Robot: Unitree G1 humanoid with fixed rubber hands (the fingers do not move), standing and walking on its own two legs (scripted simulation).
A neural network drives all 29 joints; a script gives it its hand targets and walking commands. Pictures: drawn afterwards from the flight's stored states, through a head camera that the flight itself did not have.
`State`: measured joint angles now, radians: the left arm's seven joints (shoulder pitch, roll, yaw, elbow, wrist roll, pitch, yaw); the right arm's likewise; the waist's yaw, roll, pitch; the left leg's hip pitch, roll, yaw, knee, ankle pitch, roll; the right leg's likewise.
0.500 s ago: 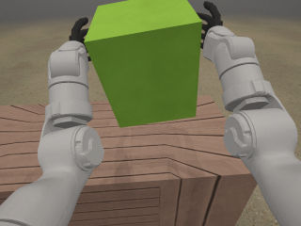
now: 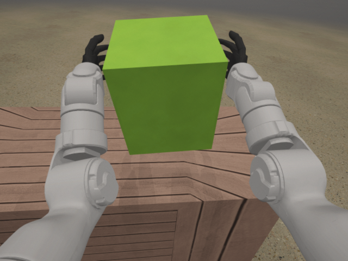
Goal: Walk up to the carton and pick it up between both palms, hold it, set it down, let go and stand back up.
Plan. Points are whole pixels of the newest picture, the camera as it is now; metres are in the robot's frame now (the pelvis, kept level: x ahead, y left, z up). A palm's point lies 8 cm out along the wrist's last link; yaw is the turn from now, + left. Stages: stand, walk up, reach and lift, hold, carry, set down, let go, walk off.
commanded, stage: set down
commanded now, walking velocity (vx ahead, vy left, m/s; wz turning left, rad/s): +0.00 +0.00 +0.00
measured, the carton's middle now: (166, 88) +0.44 -0.01 +0.25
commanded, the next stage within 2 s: none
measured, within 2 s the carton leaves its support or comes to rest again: neither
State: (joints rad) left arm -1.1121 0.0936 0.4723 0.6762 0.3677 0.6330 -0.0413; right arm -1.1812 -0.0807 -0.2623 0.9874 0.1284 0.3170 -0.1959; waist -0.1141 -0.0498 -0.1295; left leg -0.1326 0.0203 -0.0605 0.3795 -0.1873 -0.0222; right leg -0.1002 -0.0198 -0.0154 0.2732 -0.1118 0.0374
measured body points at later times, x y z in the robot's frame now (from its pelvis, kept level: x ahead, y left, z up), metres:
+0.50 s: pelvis +0.00 +0.00 +0.00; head -0.04 +0.03 +0.45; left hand +0.45 +0.14 +0.26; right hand +0.42 -0.16 +0.26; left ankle +0.02 +0.13 -0.75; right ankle +0.03 -0.14 -0.75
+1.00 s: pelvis +0.00 +0.00 +0.00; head -0.03 +0.03 +0.45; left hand +0.45 +0.13 +0.23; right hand +0.42 -0.17 +0.23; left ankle +0.02 +0.13 -0.75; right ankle +0.03 -0.14 -0.75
